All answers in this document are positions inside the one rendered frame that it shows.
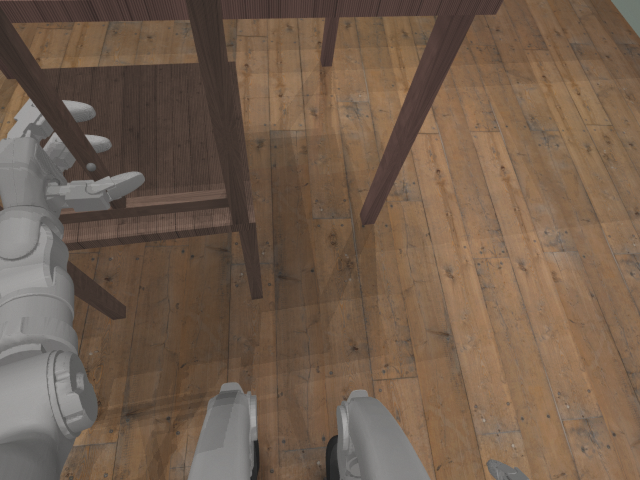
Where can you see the robot right hand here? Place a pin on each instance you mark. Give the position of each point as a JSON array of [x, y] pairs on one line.
[[501, 471]]

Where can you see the robot right thigh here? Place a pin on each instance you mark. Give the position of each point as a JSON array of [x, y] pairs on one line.
[[366, 427]]

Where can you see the right robot shin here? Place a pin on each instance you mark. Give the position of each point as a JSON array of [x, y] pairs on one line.
[[348, 464]]

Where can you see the table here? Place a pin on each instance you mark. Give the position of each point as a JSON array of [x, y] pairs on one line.
[[452, 24]]

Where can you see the robot left forearm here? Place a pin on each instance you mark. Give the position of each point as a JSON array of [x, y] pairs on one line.
[[36, 291]]

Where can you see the robot left hand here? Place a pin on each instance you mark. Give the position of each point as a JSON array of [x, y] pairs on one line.
[[26, 169]]

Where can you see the robot left upper arm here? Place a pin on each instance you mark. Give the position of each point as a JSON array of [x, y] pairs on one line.
[[46, 401]]

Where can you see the chair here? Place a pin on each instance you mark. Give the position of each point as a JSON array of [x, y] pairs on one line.
[[180, 125]]

